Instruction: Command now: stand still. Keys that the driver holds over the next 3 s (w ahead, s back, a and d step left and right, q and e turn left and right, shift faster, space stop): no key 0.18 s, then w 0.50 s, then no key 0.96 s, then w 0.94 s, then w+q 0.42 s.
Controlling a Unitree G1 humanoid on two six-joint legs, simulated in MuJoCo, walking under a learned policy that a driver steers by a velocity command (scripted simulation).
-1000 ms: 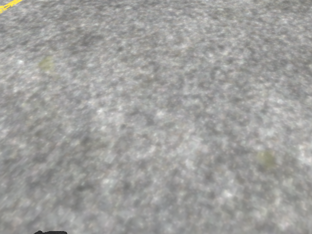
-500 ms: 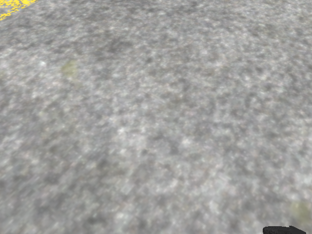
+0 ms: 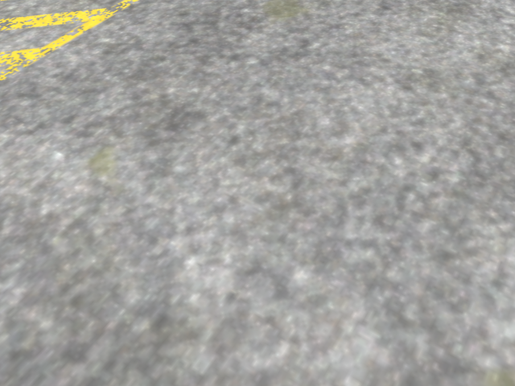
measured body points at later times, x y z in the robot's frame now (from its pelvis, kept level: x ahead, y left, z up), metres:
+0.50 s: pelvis +0.07 +0.02 +0.00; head +0.08 +0.04 +0.45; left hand +0.10 +0.29 -0.15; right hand +0.10 -0.25 -0.14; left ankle +0.04 +0.11 -0.74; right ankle -0.02 -0.12 -0.69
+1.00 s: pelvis +0.28 -0.03 -0.01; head +0.31 -0.04 +0.44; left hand +0.43 +0.22 -0.12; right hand +0.29 -0.29 -0.16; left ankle +0.17 +0.11 -0.65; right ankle +0.38 -0.11 -0.74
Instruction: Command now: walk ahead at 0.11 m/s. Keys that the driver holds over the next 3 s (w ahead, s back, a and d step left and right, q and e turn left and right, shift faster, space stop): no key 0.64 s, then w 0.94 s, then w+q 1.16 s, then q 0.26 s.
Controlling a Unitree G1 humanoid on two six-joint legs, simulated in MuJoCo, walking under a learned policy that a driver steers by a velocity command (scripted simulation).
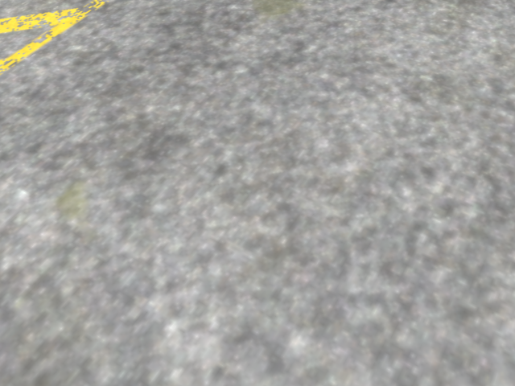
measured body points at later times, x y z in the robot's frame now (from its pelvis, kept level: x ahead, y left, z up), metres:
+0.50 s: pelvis +0.08 +0.02 +0.01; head +0.10 +0.02 +0.46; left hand +0.16 +0.27 -0.14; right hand +0.12 -0.24 -0.14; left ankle +0.08 +0.14 -0.73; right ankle +0.10 -0.08 -0.73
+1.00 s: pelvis +0.17 +0.06 +0.00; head +0.18 +0.08 +0.45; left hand +0.17 +0.32 -0.16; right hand +0.23 -0.21 -0.13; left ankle +0.17 +0.16 -0.73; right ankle +0.10 -0.08 -0.72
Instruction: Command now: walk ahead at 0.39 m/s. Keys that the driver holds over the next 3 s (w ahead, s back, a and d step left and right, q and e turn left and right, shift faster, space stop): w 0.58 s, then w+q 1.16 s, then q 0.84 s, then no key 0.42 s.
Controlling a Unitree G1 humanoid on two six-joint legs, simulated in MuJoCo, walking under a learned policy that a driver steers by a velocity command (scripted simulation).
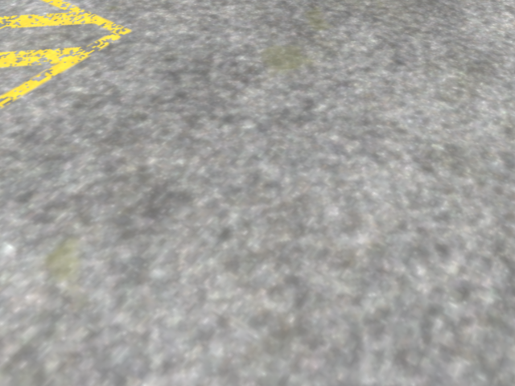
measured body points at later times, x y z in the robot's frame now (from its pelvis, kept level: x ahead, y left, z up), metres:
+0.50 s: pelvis +0.26 -0.03 -0.01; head +0.30 -0.03 +0.43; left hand +0.47 +0.21 -0.12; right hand +0.18 -0.28 -0.16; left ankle +0.03 +0.10 -0.66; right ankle +0.37 -0.12 -0.73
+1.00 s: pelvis +0.56 +0.02 -0.01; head +0.59 +0.04 +0.43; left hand +0.50 +0.29 -0.16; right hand +0.79 -0.18 -0.11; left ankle +0.67 +0.13 -0.73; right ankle +0.38 -0.12 -0.72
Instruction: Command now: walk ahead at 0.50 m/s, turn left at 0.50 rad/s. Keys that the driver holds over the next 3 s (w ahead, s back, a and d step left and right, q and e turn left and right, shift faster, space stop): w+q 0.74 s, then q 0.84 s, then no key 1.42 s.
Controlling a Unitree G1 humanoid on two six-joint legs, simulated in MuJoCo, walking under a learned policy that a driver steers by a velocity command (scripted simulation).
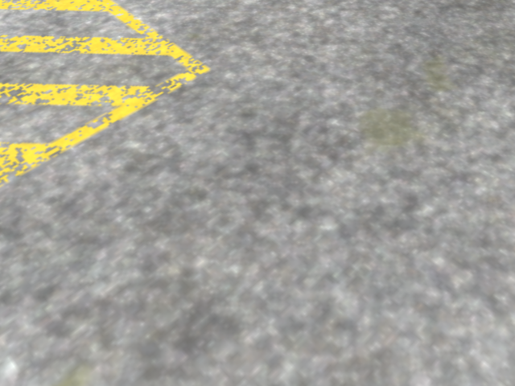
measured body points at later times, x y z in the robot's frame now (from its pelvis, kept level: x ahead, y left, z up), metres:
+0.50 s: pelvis +0.30 +0.00 +0.01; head +0.33 +0.01 +0.46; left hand +0.46 +0.30 -0.07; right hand +0.41 -0.28 -0.11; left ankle +0.14 +0.09 -0.71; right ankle +0.45 -0.08 -0.72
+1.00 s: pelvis +0.52 +0.11 +0.00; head +0.56 +0.14 +0.45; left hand +0.40 +0.38 -0.13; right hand +0.85 +0.02 -0.07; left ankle +0.58 +0.24 -0.72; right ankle +0.46 -0.09 -0.69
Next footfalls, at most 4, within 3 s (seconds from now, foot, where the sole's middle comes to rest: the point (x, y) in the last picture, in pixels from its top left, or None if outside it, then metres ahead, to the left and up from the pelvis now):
0.48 right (304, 377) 0.48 -0.07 -0.75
0.98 left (174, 323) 0.61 0.27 -0.75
1.42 right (240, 276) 0.76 0.10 -0.75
1.80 left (182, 358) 0.52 0.23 -0.75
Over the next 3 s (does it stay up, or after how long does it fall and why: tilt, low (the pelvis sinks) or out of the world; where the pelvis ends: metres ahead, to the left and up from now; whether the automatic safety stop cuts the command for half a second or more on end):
stays up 0.61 0.13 0.02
